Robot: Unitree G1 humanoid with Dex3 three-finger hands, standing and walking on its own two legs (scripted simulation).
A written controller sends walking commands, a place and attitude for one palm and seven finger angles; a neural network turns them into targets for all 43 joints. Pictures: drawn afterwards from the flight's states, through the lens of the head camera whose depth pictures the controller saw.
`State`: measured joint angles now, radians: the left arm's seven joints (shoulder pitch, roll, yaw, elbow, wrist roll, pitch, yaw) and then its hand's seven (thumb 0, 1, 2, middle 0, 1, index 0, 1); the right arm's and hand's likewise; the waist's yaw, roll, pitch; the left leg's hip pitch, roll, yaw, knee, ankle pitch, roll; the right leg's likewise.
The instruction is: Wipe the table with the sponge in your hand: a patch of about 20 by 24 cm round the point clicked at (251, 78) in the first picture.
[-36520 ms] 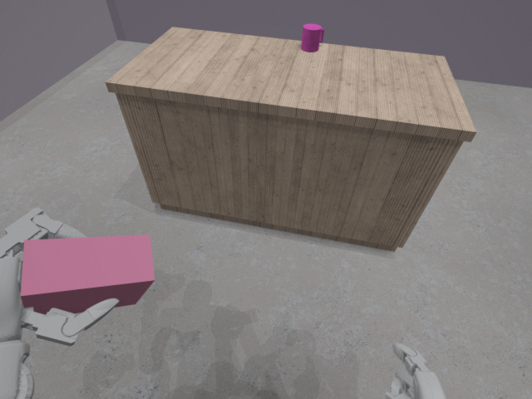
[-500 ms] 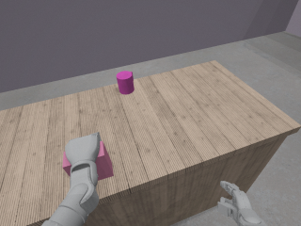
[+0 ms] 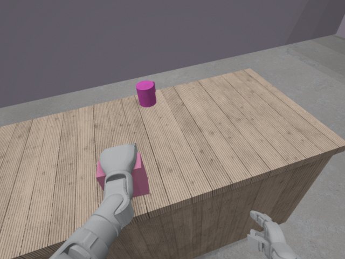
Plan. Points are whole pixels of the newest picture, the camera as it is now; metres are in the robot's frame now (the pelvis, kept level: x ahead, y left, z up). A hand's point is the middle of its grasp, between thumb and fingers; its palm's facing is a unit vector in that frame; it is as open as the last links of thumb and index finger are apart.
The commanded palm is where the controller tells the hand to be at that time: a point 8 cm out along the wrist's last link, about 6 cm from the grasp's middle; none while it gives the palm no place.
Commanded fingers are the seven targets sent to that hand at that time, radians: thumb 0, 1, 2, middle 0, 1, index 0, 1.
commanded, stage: slide across to the third lane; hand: left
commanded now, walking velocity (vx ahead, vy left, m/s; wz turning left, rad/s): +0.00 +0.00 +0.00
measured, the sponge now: (126, 182) +0.31 +0.19 -0.01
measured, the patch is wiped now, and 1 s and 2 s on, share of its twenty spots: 0.85 0.85 1.00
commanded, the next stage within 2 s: wipe forward along the third lane in 0.12 s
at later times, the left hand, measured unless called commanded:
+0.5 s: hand (135, 161) +0.36 +0.17 +0.03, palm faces -0.08 -0.03 -1.00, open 9.8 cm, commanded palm +0.34 +0.15 +0.07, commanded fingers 0.00 0.10 1.30 -1.20 -1.60 -1.20 -1.60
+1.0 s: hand (134, 148) +0.40 +0.18 +0.03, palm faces -0.10 -0.01 -1.00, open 9.8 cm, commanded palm +0.39 +0.18 +0.07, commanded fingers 0.00 0.10 1.30 -1.20 -1.60 -1.20 -1.60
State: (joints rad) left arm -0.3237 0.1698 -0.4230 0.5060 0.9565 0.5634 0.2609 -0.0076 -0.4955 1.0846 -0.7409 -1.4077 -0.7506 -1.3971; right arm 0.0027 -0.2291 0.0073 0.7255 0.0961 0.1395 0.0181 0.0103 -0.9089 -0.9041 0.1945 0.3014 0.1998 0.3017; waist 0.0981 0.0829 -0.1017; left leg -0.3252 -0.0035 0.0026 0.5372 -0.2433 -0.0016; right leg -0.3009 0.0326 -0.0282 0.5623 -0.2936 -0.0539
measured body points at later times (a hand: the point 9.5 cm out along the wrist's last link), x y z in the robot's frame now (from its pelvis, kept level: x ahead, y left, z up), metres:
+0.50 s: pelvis +0.00 -0.01 +0.00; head -0.01 -0.05 +0.45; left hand +0.36 +0.16 +0.08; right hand +0.20 -0.24 -0.11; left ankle +0.02 +0.12 -0.73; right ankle +0.00 -0.09 -0.73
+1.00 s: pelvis -0.01 -0.01 -0.01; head +0.00 -0.03 +0.44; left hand +0.40 +0.18 +0.08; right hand +0.12 -0.26 -0.14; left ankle +0.02 +0.12 -0.73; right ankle +0.00 -0.09 -0.73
